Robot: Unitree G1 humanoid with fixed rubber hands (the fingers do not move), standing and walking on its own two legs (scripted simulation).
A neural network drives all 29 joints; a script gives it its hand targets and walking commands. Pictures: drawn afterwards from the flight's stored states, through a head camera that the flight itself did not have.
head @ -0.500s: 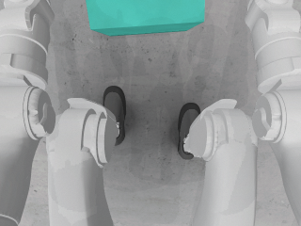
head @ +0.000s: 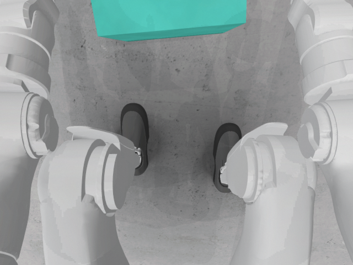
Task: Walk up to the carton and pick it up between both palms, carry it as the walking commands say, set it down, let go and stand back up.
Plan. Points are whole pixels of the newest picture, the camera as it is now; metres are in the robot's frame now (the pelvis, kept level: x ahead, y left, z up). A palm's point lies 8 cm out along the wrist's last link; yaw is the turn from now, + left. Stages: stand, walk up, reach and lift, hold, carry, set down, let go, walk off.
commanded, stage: reach and lift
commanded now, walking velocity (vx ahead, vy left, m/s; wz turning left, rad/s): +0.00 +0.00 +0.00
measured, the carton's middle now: out of the picture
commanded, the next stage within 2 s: none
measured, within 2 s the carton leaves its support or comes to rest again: leaves its support in 1.46 s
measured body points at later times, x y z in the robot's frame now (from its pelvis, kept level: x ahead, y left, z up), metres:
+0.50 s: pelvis +0.00 +0.00 +0.00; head +0.39 -0.01 +0.22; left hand +0.56 +0.20 -0.20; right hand +0.56 -0.15 -0.21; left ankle +0.15 +0.13 -0.33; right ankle +0.11 -0.12 -0.33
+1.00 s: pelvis +0.00 +0.00 +0.00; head +0.39 -0.01 +0.22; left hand +0.56 +0.20 -0.20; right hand +0.57 -0.13 -0.20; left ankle +0.15 +0.13 -0.33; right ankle +0.11 -0.12 -0.33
